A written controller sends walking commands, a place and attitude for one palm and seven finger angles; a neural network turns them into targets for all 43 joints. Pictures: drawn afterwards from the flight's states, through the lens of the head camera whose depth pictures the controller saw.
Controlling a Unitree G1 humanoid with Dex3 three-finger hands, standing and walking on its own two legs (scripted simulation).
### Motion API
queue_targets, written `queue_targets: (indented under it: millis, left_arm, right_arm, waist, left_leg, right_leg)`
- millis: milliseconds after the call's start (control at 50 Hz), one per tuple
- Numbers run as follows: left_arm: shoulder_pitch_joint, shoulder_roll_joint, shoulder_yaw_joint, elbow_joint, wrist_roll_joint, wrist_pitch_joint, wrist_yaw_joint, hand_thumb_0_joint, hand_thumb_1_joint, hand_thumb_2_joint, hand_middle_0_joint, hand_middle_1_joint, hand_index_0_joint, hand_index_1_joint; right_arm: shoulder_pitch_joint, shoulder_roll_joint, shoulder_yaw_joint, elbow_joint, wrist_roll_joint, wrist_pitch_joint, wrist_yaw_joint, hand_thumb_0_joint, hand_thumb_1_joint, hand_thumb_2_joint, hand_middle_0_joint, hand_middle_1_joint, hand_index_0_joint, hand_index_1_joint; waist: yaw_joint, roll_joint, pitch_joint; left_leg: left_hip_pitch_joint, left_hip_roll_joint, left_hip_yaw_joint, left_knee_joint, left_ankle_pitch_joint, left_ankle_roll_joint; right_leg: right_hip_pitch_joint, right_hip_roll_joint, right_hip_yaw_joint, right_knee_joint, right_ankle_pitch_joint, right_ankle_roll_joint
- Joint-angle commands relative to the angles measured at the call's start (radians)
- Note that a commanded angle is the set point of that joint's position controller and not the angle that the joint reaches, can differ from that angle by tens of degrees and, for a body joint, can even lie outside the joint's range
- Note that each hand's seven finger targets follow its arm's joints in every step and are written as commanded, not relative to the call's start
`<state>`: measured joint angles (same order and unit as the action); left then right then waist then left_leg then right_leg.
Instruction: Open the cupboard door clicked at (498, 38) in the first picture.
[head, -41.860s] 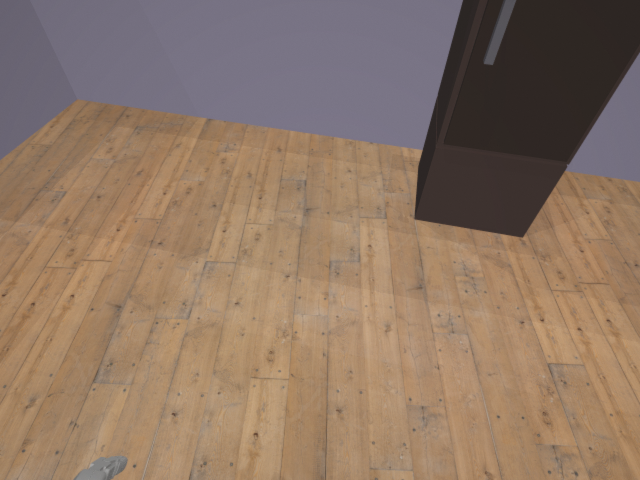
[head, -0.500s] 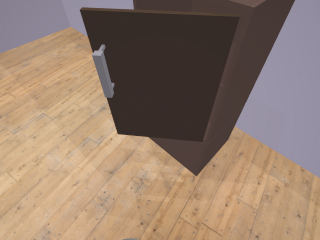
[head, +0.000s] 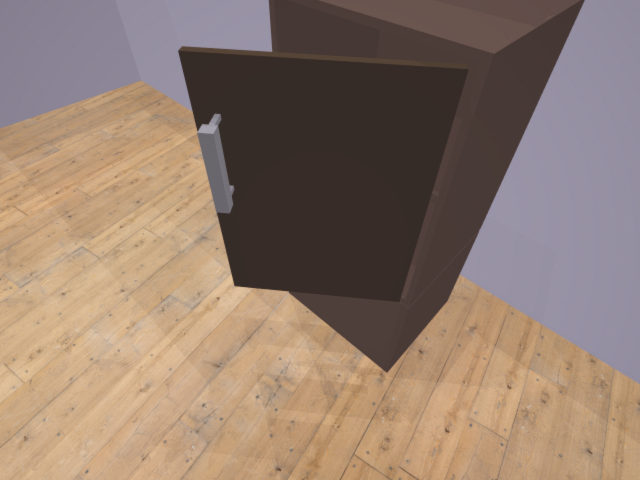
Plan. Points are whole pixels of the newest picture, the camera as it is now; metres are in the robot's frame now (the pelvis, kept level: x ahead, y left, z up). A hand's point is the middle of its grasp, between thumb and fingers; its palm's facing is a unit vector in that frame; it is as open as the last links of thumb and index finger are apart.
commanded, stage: look again from close up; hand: left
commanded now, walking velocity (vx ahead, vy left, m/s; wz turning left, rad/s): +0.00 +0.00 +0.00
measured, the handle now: (220, 164) +0.61 +0.21 +0.06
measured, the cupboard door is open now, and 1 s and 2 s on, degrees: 37 37 37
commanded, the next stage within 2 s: come to a stop and stand still in 0.38 s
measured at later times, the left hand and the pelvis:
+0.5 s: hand out of the picture +0.03 +0.18 -0.17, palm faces -0.02 -0.98 -0.18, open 7.4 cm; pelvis +0.02 +0.00 +0.00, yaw -1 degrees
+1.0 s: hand out of the picture +0.03 +0.20 -0.17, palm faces +0.00 -0.98 -0.22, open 7.4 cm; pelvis +0.01 +0.01 +0.00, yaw +0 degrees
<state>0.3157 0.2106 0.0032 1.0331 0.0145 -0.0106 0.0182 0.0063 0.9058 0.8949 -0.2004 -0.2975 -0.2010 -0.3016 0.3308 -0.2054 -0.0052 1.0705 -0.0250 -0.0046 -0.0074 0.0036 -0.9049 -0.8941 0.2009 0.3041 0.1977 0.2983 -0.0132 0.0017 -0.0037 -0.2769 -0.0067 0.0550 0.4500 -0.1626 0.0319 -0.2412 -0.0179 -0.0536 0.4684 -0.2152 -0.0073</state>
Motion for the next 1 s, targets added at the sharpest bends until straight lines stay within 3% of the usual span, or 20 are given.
queue_targets:
  millis: [0, 160, 320, 480, 500, 520, 540, 560, 580, 620, 660, 700, 720, 780, 840, 980]
  left_arm:
    - [0.027, 0.107, 0.018, -0.025, -0.001, -0.021, 0.012, 0.000, 0.900, 0.900, -0.200, -0.300, -0.200, -0.300]
    - [0.022, 0.090, 0.009, 0.002, -0.002, -0.023, 0.018, 0.000, 0.900, 0.900, -0.200, -0.300, -0.200, -0.300]
    - [0.023, 0.069, 0.004, 0.014, 0.001, -0.022, 0.020, 0.000, 0.900, 0.900, -0.200, -0.300, -0.200, -0.300]
    - [0.027, 0.077, 0.006, 0.016, 0.002, -0.027, 0.019, 0.000, 0.900, 0.900, -0.200, -0.300, -0.200, -0.300]
    - [0.087, 0.050, -0.002, 0.049, 0.013, -0.029, 0.057, 0.000, 0.900, 0.900, -0.200, -0.300, -0.200, -0.300]
    - [0.051, 0.092, -0.002, 0.029, 0.009, -0.042, 0.050, 0.000, 0.900, 0.900, -0.200, -0.300, -0.200, -0.300]
    - [0.047, 0.092, -0.001, 0.002, 0.007, -0.045, 0.045, 0.000, 0.900, 0.900, -0.200, -0.300, -0.200, -0.300]
    - [0.039, 0.085, -0.001, 0.000, 0.001, -0.045, 0.042, 0.000, 0.900, 0.900, -0.200, -0.300, -0.200, -0.300]
    - [0.034, 0.082, 0.001, -0.005, 0.000, -0.038, 0.038, 0.000, 0.900, 0.900, -0.200, -0.300, -0.200, -0.300]
    - [0.024, 0.083, 0.002, -0.011, 0.003, -0.027, 0.034, 0.000, 0.900, 0.900, -0.200, -0.300, -0.200, -0.300]
    - [0.015, 0.082, 0.003, -0.019, 0.004, -0.017, 0.028, 0.000, 0.900, 0.900, -0.200, -0.300, -0.200, -0.300]
    - [0.018, 0.087, 0.006, -0.031, 0.006, -0.013, 0.024, 0.000, 0.900, 0.900, -0.200, -0.300, -0.200, -0.300]
    - [0.022, 0.090, 0.007, -0.034, 0.008, -0.014, 0.024, 0.000, 0.900, 0.900, -0.200, -0.300, -0.200, -0.300]
    - [0.034, 0.091, 0.007, -0.039, 0.007, -0.014, 0.021, 0.000, 0.900, 0.900, -0.200, -0.300, -0.200, -0.300]
    - [0.025, 0.101, 0.009, -0.048, 0.005, -0.019, 0.020, 0.000, 0.900, 0.900, -0.200, -0.300, -0.200, -0.300]
    - [0.017, 0.112, 0.006, -0.035, 0.003, -0.018, 0.017, 0.000, 0.900, 0.900, -0.200, -0.300, -0.200, -0.300]
  right_arm:
    - [-0.005, -0.109, -0.017, -0.041, 0.007, -0.029, -0.008, 0.000, -0.900, -0.900, 0.200, 0.300, 0.200, 0.300]
    - [-0.002, -0.094, -0.010, -0.001, 0.012, -0.034, -0.011, 0.000, -0.900, -0.900, 0.200, 0.300, 0.200, 0.300]
    - [-0.018, -0.072, -0.012, 0.015, 0.013, -0.029, -0.013, 0.000, -0.900, -0.900, 0.200, 0.300, 0.200, 0.300]
    - [-0.045, -0.086, -0.017, 0.015, 0.015, -0.032, -0.012, 0.000, -0.900, -0.900, 0.200, 0.300, 0.200, 0.300]
    - [-0.115, -0.086, -0.011, -0.050, 0.021, -0.031, -0.008, 0.000, -0.900, -0.900, 0.200, 0.300, 0.200, 0.300]
    - [-0.109, -0.080, -0.001, -0.081, 0.016, -0.028, -0.006, 0.000, -0.900, -0.900, 0.200, 0.300, 0.200, 0.300]
    - [-0.031, -0.060, -0.007, -0.078, 0.009, -0.040, -0.007, 0.000, -0.900, -0.900, 0.200, 0.300, 0.200, 0.300]
    - [-0.025, -0.077, -0.011, -0.073, 0.010, -0.041, -0.011, 0.000, -0.900, -0.900, 0.200, 0.300, 0.200, 0.300]
    - [-0.028, -0.083, -0.014, -0.082, 0.014, -0.039, -0.014, 0.000, -0.900, -0.900, 0.200, 0.300, 0.200, 0.300]
    - [-0.048, -0.094, -0.016, -0.097, 0.012, -0.034, -0.016, 0.000, -0.900, -0.900, 0.200, 0.300, 0.200, 0.300]
    - [-0.068, -0.102, -0.020, -0.110, 0.012, -0.024, -0.014, 0.000, -0.900, -0.900, 0.200, 0.300, 0.200, 0.300]
    - [-0.070, -0.119, -0.026, -0.118, 0.009, -0.021, -0.010, 0.000, -0.900, -0.900, 0.200, 0.300, 0.200, 0.300]
    - [-0.070, -0.111, -0.026, -0.117, 0.008, -0.021, -0.009, 0.000, -0.900, -0.900, 0.200, 0.300, 0.200, 0.300]
    - [-0.069, -0.115, -0.026, -0.116, 0.008, -0.022, -0.007, 0.000, -0.900, -0.900, 0.200, 0.300, 0.200, 0.300]
    - [-0.064, -0.118, -0.024, -0.107, 0.009, -0.027, -0.006, 0.000, -0.900, -0.900, 0.200, 0.300, 0.200, 0.300]
    - [-0.074, -0.121, -0.017, -0.072, 0.012, -0.033, -0.006, 0.000, -0.900, -0.900, 0.200, 0.300, 0.200, 0.300]
  waist:
    - [0.014, 0.007, 0.062]
    - [0.015, 0.008, 0.042]
    - [0.009, 0.001, 0.069]
    - [0.009, -0.009, 0.046]
    - [0.038, 0.021, 0.080]
    - [0.004, 0.046, 0.078]
    - [-0.010, 0.045, -0.035]
    - [-0.005, 0.036, -0.095]
    - [-0.004, 0.046, -0.094]
    - [0.005, 0.022, -0.018]
    - [0.006, -0.005, 0.080]
    - [0.004, 0.001, 0.109]
    - [0.008, 0.026, 0.103]
    - [0.010, -0.022, 0.075]
    - [0.007, -0.034, 0.056]
    - [0.015, 0.002, 0.057]
  left_leg:
    - [-0.048, 0.108, -0.156, -0.153, -0.187, 0.005]
    - [0.002, 0.111, -0.130, -0.137, -0.062, 0.001]
    - [0.034, 0.113, -0.122, -0.139, -0.064, -0.002]
    - [0.068, 0.112, -0.116, -0.135, -0.032, -0.001]
    - [0.040, 0.130, -0.060, 0.039, 0.039, -0.027]
    - [0.034, 0.098, -0.084, 0.010, 0.027, -0.034]
    - [0.075, 0.105, -0.100, -0.001, 0.075, -0.024]
    - [0.099, 0.117, -0.115, 0.006, 0.158, -0.012]
    - [0.099, 0.126, -0.122, -0.006, 0.167, -0.004]
    - [0.050, 0.130, -0.133, -0.026, 0.125, 0.007]
    - [-0.017, 0.116, -0.147, -0.081, -0.074, 0.009]
    - [-0.040, 0.108, -0.162, -0.120, -0.198, 0.009]
    - [-0.043, 0.110, -0.163, -0.128, -0.198, 0.011]
    - [-0.035, 0.103, -0.161, -0.128, -0.213, 0.011]
    - [-0.010, 0.101, -0.148, -0.115, -0.145, 0.011]
    - [-0.009, 0.105, -0.149, -0.134, -0.117, 0.006]
  right_leg:
    - [-0.004, -0.090, 0.134, -0.116, -0.129, -0.045]
    - [0.032, -0.092, 0.126, -0.104, -0.015, -0.040]
    - [0.001, -0.086, 0.128, -0.121, -0.015, -0.034]
    - [0.009, -0.091, 0.132, -0.127, 0.013, -0.030]
    - [-0.014, -0.119, 0.132, -0.119, 0.124, -0.019]
    - [-0.027, -0.149, 0.155, -0.106, 0.216, -0.039]
    - [0.035, -0.134, 0.148, -0.036, 0.219, -0.055]
    - [0.068, -0.117, 0.131, -0.020, 0.211, -0.052]
    - [0.065, -0.103, 0.118, -0.018, 0.141, -0.047]
    - [0.035, -0.086, 0.106, -0.029, 0.066, -0.042]
    - [-0.014, -0.079, 0.113, -0.056, -0.065, -0.040]
    - [-0.044, -0.071, 0.120, -0.061, -0.124, -0.041]
    - [-0.031, -0.070, 0.110, -0.057, -0.099, -0.040]
    - [-0.024, -0.074, 0.119, -0.069, -0.111, -0.036]
    - [-0.017, -0.083, 0.125, -0.082, -0.077, -0.037]
    - [0.013, -0.089, 0.117, -0.095, -0.038, -0.033]
